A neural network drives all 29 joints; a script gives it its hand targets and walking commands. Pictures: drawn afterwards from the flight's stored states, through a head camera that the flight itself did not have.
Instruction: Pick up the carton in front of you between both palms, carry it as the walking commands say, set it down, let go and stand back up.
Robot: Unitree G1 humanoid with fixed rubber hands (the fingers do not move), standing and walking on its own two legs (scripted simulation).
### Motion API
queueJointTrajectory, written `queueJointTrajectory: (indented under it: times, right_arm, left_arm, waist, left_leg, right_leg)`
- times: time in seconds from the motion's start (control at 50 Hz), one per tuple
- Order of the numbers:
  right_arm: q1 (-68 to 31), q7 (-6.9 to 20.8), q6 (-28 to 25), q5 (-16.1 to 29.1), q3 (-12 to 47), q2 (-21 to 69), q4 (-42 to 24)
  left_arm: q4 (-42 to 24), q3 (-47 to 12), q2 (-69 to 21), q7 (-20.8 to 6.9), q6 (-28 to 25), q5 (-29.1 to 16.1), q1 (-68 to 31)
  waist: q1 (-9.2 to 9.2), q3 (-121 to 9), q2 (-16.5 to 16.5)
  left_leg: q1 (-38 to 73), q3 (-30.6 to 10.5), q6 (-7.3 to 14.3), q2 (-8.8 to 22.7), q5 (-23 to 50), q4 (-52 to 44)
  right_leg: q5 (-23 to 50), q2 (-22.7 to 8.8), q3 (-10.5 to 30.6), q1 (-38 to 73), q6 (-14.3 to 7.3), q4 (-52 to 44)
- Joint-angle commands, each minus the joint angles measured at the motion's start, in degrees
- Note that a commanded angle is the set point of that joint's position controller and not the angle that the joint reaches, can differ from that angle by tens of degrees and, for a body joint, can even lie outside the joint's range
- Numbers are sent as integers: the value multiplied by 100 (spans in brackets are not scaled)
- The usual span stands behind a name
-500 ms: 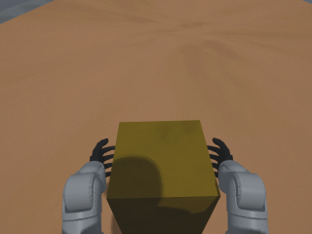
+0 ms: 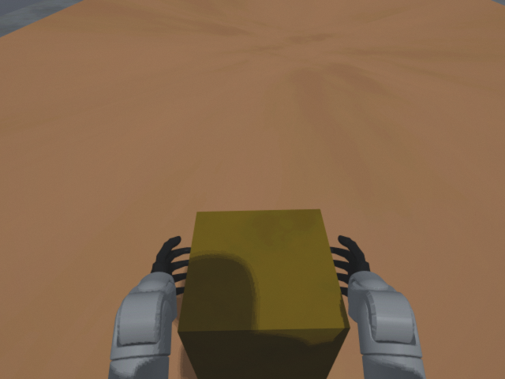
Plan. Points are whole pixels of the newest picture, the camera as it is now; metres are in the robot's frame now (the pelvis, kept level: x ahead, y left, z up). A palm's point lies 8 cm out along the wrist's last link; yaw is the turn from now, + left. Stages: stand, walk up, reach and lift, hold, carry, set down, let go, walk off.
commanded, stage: carry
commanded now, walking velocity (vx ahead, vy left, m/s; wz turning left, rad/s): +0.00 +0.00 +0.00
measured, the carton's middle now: (260, 302) +0.27 +0.00 -0.02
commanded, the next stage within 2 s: hold in 0.82 s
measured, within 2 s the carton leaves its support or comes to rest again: neither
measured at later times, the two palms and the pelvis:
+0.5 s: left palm (173, 278) +0.28 +0.14 +0.04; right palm (356, 278) +0.28 -0.16 +0.04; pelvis -0.01 -0.01 +0.00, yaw +0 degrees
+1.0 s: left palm (190, 277) +0.28 +0.11 +0.04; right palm (378, 297) +0.25 -0.18 +0.04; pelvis -0.01 +0.00 +0.01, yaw -8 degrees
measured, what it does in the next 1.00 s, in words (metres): stands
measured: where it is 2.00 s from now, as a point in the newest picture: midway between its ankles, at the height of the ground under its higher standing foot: outside the picture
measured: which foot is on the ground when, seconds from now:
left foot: down 0.00-1.00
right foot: down 0.00-1.00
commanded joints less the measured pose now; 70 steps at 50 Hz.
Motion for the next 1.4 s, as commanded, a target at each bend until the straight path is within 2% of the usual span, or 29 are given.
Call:
queueJointTrajectory:
  times: [0.0,0.2,0.3,0.42,0.5,0.8,0.82,0.84,0.86,0.88,0.9,0.92,0.94,0.98,1.0,1.04,1.08,1.14,1.2,1.28,1.32,1.38]
  right_arm:
    - [-2641,1329,-496,1644,3451,4716,-221]
    - [-3127,1362,-1787,902,2499,4715,1106]
    - [-3371,1427,-2190,834,2474,5056,1431]
    - [-3149,1438,-1992,1096,2893,5215,1042]
    - [-2956,1420,-1801,1066,2821,5047,1013]
    - [-3070,1420,-1804,1096,2859,5062,960]
    - [-2578,1461,-1828,1054,2663,5198,1173]
    - [-2612,1395,-1951,949,2612,5120,1021]
    - [-2430,1349,-1970,737,2515,4991,1147]
    - [-2360,1282,-2017,648,2385,4943,1224]
    - [-2456,1272,-2044,669,2417,4964,1151]
    - [-2575,1257,-2071,704,2432,4989,1159]
    - [-2752,1287,-2074,775,2540,5057,1092]
    - [-3137,1371,-2060,995,2781,5206,979]
    - [-3291,1424,-2043,975,2815,5147,1073]
    - [-3876,1580,-2075,983,2727,5077,1407]
    - [-4344,1741,-2187,867,2424,4991,1972]
    - [-5036,1956,-2494,508,1677,5016,3052]
    - [-5405,2006,-2864,-55,673,4896,4057]
    - [-5290,1776,-3320,-893,-561,4110,4773]
    - [-5228,1656,-3580,-1122,-883,3698,4915]
    - [-5219,1561,-4046,-1158,-785,3493,4959]
  left_arm:
    - [-185,-3435,-4778,-1266,-499,-1612,-2565]
    - [1128,-2500,-4779,-1297,-1794,-892,-3060]
    - [1467,-2474,-5135,-1369,-2192,-835,-3304]
    - [1107,-2873,-5295,-1382,-1997,-1077,-3063]
    - [1066,-2800,-5119,-1358,-1808,-1047,-2878]
    - [1007,-2828,-5119,-1360,-1813,-1073,-2977]
    - [843,-2710,-5169,-1392,-1782,-1089,-2399]
    - [605,-2688,-4956,-1390,-1841,-1021,-2569]
    - [609,-2680,-4980,-1434,-1864,-1003,-2677]
    - [575,-2747,-4938,-1499,-1898,-1022,-2870]
    - [621,-2796,-4967,-1518,-1924,-1079,-2894]
    - [608,-2861,-4948,-1545,-1960,-1137,-3005]
    - [712,-2835,-5013,-1536,-1979,-1131,-2988]
    - [860,-2721,-5085,-1476,-2007,-1046,-2950]
    - [970,-2502,-5031,-1453,-2005,-936,-2963]
    - [1465,-2120,-5126,-1369,-2024,-700,-3173]
    - [2032,-1714,-5251,-1325,-2074,-447,-3471]
    - [2878,-1107,-5469,-1352,-2234,-104,-4166]
    - [3469,-466,-5386,-1347,-2462,247,-4783]
    - [3732,406,-4655,-1170,-2885,807,-4928]
    - [3709,651,-4278,-1085,-3188,945,-4915]
    - [3713,578,-4182,-1001,-3727,882,-4933]
  waist:
    - [1,-1008,-6]
    - [18,-1062,4]
    - [13,-1234,0]
    - [13,-1392,-12]
    - [15,-1347,-13]
    - [9,-1259,-28]
    - [43,-396,-466]
    - [-83,-627,-550]
    - [-90,-634,-175]
    - [-205,-689,-225]
    - [-207,-757,-105]
    - [-278,-801,-228]
    - [-182,-752,-135]
    - [26,-781,-234]
    - [234,-638,-230]
    - [462,-309,-212]
    - [554,-8,-113]
    - [518,194,62]
    - [399,287,138]
    - [313,324,80]
    - [286,140,79]
    - [274,-482,72]
  left_leg:
    - [686,-604,37,501,678,-328]
    - [709,-595,18,486,554,-345]
    - [805,-583,23,493,682,-295]
    - [863,-546,18,510,1026,-189]
    - [807,-519,-5,513,1116,-147]
    - [789,-498,-33,509,986,-165]
    - [2128,-1322,150,-1178,1671,-296]
    - [2168,-1441,200,-1054,1900,-358]
    - [1452,-1447,130,-1100,1907,-508]
    - [1183,-1474,74,-1090,1751,-607]
    - [1231,-1435,39,-1150,1711,-642]
    - [1238,-1477,16,-1154,1391,-640]
    - [1249,-1446,25,-1178,1254,-683]
    - [1414,-1426,77,-1202,1009,-747]
    - [1173,-1424,78,-1192,821,-795]
    - [1277,-1383,132,-1150,330,-845]
    - [1309,-1366,133,-1086,-91,-789]
    - [1315,-1350,92,-979,-673,-642]
    - [1221,-1335,30,-928,-942,-467]
    - [645,-1263,-34,-1002,-712,-63]
    - [181,-1216,-66,-1043,-435,256]
    - [-355,-1178,-123,-1082,71,780]
  right_leg:
    - [792,-692,686,-42,-23,-657]
    - [680,-672,718,-106,-62,-714]
    - [865,-662,711,-17,-78,-642]
    - [1297,-664,675,139,-50,-480]
    - [1458,-661,670,151,-39,-428]
    - [1448,-670,705,126,-61,-490]
    - [2994,442,1792,286,-63,-937]
    - [3253,410,1864,601,-65,-908]
    - [3692,424,1891,1479,-86,-770]
    - [3525,472,1847,1945,-61,-820]
    - [3574,476,1795,2076,0,-826]
    - [2991,507,1735,2081,33,-942]
    - [2921,491,1701,2008,84,-944]
    - [2618,504,1684,1867,188,-976]
    - [2290,528,1623,1974,199,-968]
    - [1238,564,1577,1366,212,-1012]
    - [369,587,1580,821,134,-995]
    - [-397,664,1509,191,-10,-824]
    - [-564,735,1450,-343,-142,-528]
    - [-316,828,1455,-1098,-208,-46]
    - [-90,857,1443,-1469,-205,286]
    - [292,934,1409,-1891,-176,816]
